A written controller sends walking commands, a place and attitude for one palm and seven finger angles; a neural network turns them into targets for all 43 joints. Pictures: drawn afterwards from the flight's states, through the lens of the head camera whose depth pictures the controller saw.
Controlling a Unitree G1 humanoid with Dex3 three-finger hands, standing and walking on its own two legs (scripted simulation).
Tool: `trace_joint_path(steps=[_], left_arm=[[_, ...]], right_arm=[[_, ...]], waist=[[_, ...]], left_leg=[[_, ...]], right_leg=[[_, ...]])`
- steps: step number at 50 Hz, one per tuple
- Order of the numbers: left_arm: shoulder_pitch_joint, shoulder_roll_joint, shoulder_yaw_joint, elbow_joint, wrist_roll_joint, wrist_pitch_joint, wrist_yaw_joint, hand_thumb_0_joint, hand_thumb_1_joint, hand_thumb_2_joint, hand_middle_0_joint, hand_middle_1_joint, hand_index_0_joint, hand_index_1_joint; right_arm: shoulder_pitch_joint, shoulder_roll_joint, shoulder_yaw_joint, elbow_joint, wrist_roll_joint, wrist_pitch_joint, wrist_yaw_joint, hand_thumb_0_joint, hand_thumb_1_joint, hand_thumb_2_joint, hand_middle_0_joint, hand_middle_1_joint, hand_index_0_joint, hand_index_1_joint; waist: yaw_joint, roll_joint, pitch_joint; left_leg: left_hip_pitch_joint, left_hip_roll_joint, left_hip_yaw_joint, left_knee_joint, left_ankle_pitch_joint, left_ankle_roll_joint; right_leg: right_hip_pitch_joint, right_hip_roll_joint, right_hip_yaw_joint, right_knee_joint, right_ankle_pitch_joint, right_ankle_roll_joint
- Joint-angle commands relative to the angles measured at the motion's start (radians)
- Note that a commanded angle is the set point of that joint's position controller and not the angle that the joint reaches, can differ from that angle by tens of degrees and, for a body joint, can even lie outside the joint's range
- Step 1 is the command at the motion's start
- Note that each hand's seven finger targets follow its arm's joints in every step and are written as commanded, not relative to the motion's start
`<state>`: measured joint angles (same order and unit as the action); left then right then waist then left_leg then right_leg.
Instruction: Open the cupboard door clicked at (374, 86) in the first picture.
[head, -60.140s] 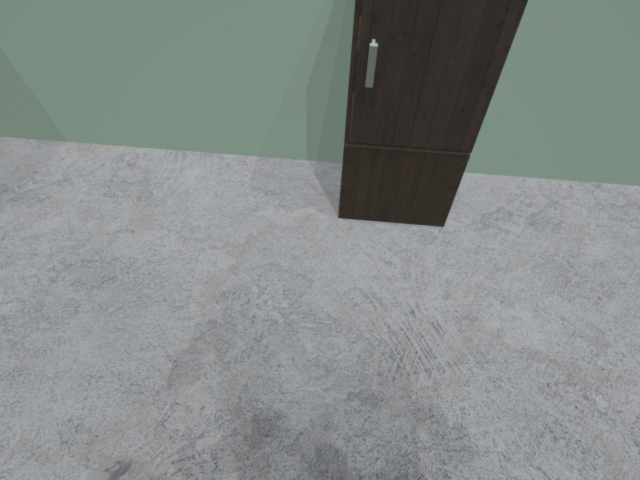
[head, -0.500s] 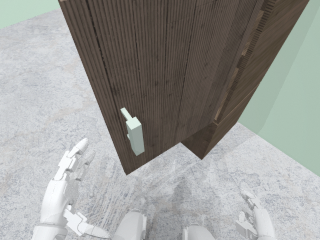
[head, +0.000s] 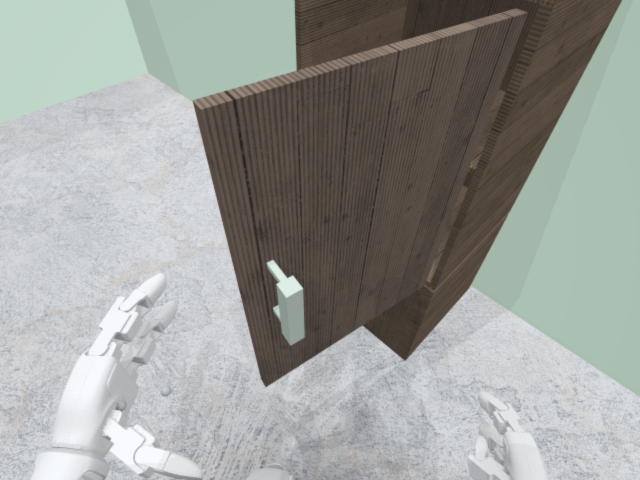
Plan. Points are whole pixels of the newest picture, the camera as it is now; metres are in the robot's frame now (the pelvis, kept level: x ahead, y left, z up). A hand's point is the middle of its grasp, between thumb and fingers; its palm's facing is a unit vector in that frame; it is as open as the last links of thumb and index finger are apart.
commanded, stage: draw the hand back to the body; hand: left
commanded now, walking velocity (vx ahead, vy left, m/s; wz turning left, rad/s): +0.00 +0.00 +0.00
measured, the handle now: (283, 302) +0.35 +0.08 +0.02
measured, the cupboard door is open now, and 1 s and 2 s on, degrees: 79 79 79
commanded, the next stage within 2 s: step back with the hand held close in 1.06 s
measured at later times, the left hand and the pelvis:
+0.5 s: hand (72, 315) +0.22 +0.24 +0.18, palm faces +0.35 -0.84 -0.41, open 11.2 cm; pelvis +0.03 +0.00 +0.05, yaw -1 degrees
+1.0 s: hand (56, 290) +0.23 +0.24 +0.21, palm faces +0.40 -0.82 -0.41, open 7.5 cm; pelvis +0.04 -0.01 +0.07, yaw -2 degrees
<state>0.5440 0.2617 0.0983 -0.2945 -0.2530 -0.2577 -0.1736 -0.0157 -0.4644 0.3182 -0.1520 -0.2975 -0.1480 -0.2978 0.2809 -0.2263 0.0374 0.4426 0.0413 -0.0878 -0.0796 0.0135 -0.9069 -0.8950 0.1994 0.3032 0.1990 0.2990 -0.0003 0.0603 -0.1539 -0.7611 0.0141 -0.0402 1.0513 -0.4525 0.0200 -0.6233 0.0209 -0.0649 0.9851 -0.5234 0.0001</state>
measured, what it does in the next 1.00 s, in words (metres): rises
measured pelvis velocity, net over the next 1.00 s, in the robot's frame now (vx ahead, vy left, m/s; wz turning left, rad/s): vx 0.04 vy -0.01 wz -0.03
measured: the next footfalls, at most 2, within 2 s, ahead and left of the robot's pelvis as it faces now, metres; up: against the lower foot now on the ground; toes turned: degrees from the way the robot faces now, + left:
right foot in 1.96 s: -0.04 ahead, -0.11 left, +0.00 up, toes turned +8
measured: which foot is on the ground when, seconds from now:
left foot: down 0.00-1.00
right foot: down 0.00-1.00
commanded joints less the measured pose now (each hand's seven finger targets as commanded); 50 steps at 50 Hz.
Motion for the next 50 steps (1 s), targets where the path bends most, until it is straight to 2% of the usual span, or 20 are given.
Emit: trace_joint_path(steps=[1,2,3,4,8,10,13,19,22,24,29,32,34,36,38,43,45,47,48,50], left_arm=[[0.011,0.163,0.09,-0.284,0.133,0.052,0.192,0.0,-0.255,0.405,-0.159,-0.3,-0.159,-0.3],[0.026,0.139,0.071,-0.293,0.141,0.078,0.219,0.0,-0.22,0.42,-0.16,-0.3,-0.16,-0.3],[0.032,0.129,0.066,-0.296,0.159,0.099,0.241,0.0,-0.185,0.435,-0.161,-0.3,-0.161,-0.3],[0.063,0.128,0.062,-0.289,0.173,0.117,0.26,0.0,-0.15,0.45,-0.162,-0.3,-0.162,-0.3],[0.034,0.19,0.116,-0.324,0.199,0.148,0.314,0.0,-0.01,0.51,-0.168,-0.3,-0.168,-0.3],[0.013,0.199,0.129,-0.344,0.205,0.155,0.328,0.0,0.06,0.54,-0.17,-0.3,-0.17,-0.3],[-0.018,0.224,0.165,-0.344,0.211,0.161,0.343,0.0,0.165,0.585,-0.174,-0.3,-0.174,-0.3],[-0.036,0.215,0.193,-0.339,0.211,0.157,0.343,0.0,0.375,0.675,-0.181,-0.3,-0.181,-0.3],[-0.047,0.238,0.237,-0.348,0.208,0.149,0.342,0.0,0.48,0.72,-0.185,-0.3,-0.185,-0.3],[-0.042,0.241,0.26,-0.321,0.201,0.15,0.338,0.0,0.55,0.75,-0.187,-0.3,-0.187,-0.3],[-0.093,0.274,0.326,-0.333,0.195,0.137,0.333,0.0,0.725,0.825,-0.194,-0.3,-0.194,-0.3],[-0.145,0.296,0.359,-0.366,0.193,0.127,0.332,0.0,0.83,0.87,-0.198,-0.3,-0.198,-0.3],[-0.142,0.31,0.387,-0.35,0.189,0.122,0.334,0.0,0.9,0.9,-0.2,-0.3,-0.2,-0.3],[-0.098,0.251,0.341,-0.286,0.185,0.13,0.321,0.0,0.9,0.9,-0.2,-0.3,-0.2,-0.3],[-0.091,0.222,0.316,-0.257,0.183,0.134,0.312,0.0,0.9,0.9,-0.2,-0.3,-0.2,-0.3],[-0.132,0.284,0.354,-0.306,0.188,0.125,0.314,0.0,0.9,0.9,-0.2,-0.3,-0.2,-0.3],[-0.144,0.294,0.362,-0.339,0.191,0.118,0.317,0.0,0.9,0.9,-0.2,-0.3,-0.2,-0.3],[-0.145,0.298,0.365,-0.361,0.193,0.113,0.32,0.0,0.9,0.9,-0.2,-0.3,-0.2,-0.3],[-0.149,0.315,0.377,-0.365,0.195,0.113,0.323,0.0,0.9,0.9,-0.2,-0.3,-0.2,-0.3],[-0.137,0.289,0.359,-0.344,0.191,0.118,0.321,0.0,0.9,0.9,-0.2,-0.3,-0.2,-0.3]], right_arm=[[-0.099,-0.087,-0.035,-0.185,-0.008,-0.027,-0.042,0.0,-0.9,-0.9,0.2,0.3,0.2,0.3],[-0.094,-0.087,-0.037,-0.184,-0.008,-0.021,-0.045,0.0,-0.9,-0.9,0.2,0.3,0.2,0.3],[-0.093,-0.088,-0.035,-0.176,-0.009,-0.017,-0.044,0.0,-0.9,-0.9,0.2,0.3,0.2,0.3],[-0.088,-0.086,-0.035,-0.168,-0.009,-0.01,-0.046,0.0,-0.9,-0.9,0.2,0.3,0.2,0.3],[-0.103,-0.1,-0.03,-0.153,-0.019,-0.01,-0.05,0.0,-0.9,-0.9,0.2,0.3,0.2,0.3],[-0.101,-0.1,-0.029,-0.146,-0.02,-0.016,-0.054,0.0,-0.9,-0.9,0.2,0.3,0.2,0.3],[-0.115,-0.104,-0.026,-0.124,-0.022,-0.027,-0.057,0.0,-0.9,-0.9,0.2,0.3,0.2,0.3],[-0.132,-0.1,-0.024,-0.083,-0.024,-0.053,-0.047,0.0,-0.9,-0.9,0.2,0.3,0.2,0.3],[-0.14,-0.102,-0.028,-0.065,-0.027,-0.058,-0.042,0.0,-0.9,-0.9,0.2,0.3,0.2,0.3],[-0.155,-0.1,-0.029,-0.055,-0.025,-0.058,-0.039,0.0,-0.9,-0.9,0.2,0.3,0.2,0.3],[-0.175,-0.098,-0.033,-0.031,-0.028,-0.061,-0.034,0.0,-0.9,-0.9,0.2,0.3,0.2,0.3],[-0.176,-0.098,-0.037,-0.019,-0.03,-0.065,-0.03,0.0,-0.9,-0.9,0.2,0.3,0.2,0.3],[-0.181,-0.099,-0.04,-0.009,-0.033,-0.071,-0.03,0.0,-0.9,-0.9,0.2,0.3,0.2,0.3],[-0.183,-0.1,-0.044,-0.003,-0.032,-0.063,-0.023,0.0,-0.9,-0.9,0.2,0.3,0.2,0.3],[-0.185,-0.105,-0.05,0.003,-0.031,-0.059,-0.018,0.0,-0.9,-0.9,0.2,0.3,0.2,0.3],[-0.198,-0.11,-0.057,0.003,-0.037,-0.054,-0.021,0.0,-0.9,-0.9,0.2,0.3,0.2,0.3],[-0.206,-0.103,-0.054,0.002,-0.038,-0.06,-0.025,0.0,-0.9,-0.9,0.2,0.3,0.2,0.3],[-0.208,-0.097,-0.051,0.007,-0.038,-0.068,-0.025,0.0,-0.9,-0.9,0.2,0.3,0.2,0.3],[-0.207,-0.099,-0.05,0.012,-0.039,-0.071,-0.026,0.0,-0.9,-0.9,0.2,0.3,0.2,0.3],[-0.207,-0.096,-0.049,0.017,-0.038,-0.073,-0.025,0.0,-0.9,-0.9,0.2,0.3,0.2,0.3]], waist=[[0.031,0.052,-0.052],[0.021,0.022,-0.038],[0.027,0.04,-0.028],[0.019,0.02,-0.018],[0.025,-0.017,-0.02],[0.022,-0.029,-0.027],[0.03,-0.017,-0.003],[0.037,0.001,0.038],[0.043,-0.007,0.032],[0.047,-0.032,0.057],[0.053,-0.002,0.073],[0.053,0.04,0.053],[0.058,0.01,0.049],[0.054,-0.031,0.082],[0.051,-0.023,0.099],[0.059,-0.046,0.065],[0.061,-0.027,0.047],[0.062,0.026,0.049],[0.064,0.023,0.045],[0.059,0.041,0.079]], left_leg=[[0.265,0.0,-0.014,-0.312,0.057,-0.003],[0.27,0.003,-0.02,-0.317,0.05,-0.004],[0.281,0.004,-0.018,-0.327,0.069,-0.002],[0.303,0.009,-0.01,-0.329,0.108,0.0],[0.361,0.008,0.0,-0.369,0.188,0.003],[0.404,0.011,0.006,-0.39,0.22,0.004],[0.445,0.011,0.007,-0.427,0.246,0.004],[0.525,0.016,0.005,-0.494,0.335,-0.004],[0.555,0.014,0.017,-0.519,0.373,-0.004],[0.564,0.014,0.027,-0.536,0.377,-0.003],[0.599,0.011,0.045,-0.567,0.412,-0.002],[0.631,0.01,0.049,-0.582,0.428,-0.004],[0.64,0.009,0.054,-0.587,0.44,-0.001],[0.641,0.009,0.061,-0.594,0.435,0.002],[0.647,0.011,0.064,-0.604,0.432,0.002],[0.669,0.006,0.072,-0.616,0.429,0.009],[0.682,0.001,0.076,-0.614,0.428,0.011],[0.691,-0.002,0.079,-0.615,0.435,0.008],[0.691,-0.003,0.079,-0.613,0.447,0.008],[0.691,-0.001,0.079,-0.619,0.444,0.005]], right_leg=[[0.011,-0.002,0.041,-0.265,0.134,-0.032],[0.01,-0.004,0.033,-0.272,0.134,-0.027],[0.039,-0.003,0.036,-0.285,0.15,-0.029],[0.054,-0.004,0.028,-0.289,0.179,-0.025],[0.142,-0.007,0.026,-0.343,0.245,-0.022],[0.17,-0.011,0.025,-0.361,0.276,-0.019],[0.212,-0.013,0.026,-0.401,0.294,-0.019],[0.282,-0.016,0.023,-0.456,0.345,-0.016],[0.33,-0.016,0.023,-0.483,0.386,-0.014],[0.35,-0.015,0.025,-0.506,0.404,-0.012],[0.396,-0.015,0.03,-0.546,0.451,-0.012],[0.415,-0.015,0.031,-0.562,0.458,-0.011],[0.433,-0.015,0.032,-0.572,0.484,-0.011],[0.425,-0.013,0.031,-0.585,0.486,-0.006],[0.431,-0.015,0.032,-0.597,0.482,-0.005],[0.464,-0.016,0.039,-0.614,0.498,-0.004],[0.469,-0.018,0.042,-0.617,0.505,-0.003],[0.472,-0.019,0.043,-0.623,0.51,-0.005],[0.484,-0.019,0.043,-0.627,0.522,-0.008],[0.466,-0.018,0.043,-0.632,0.516,-0.005]])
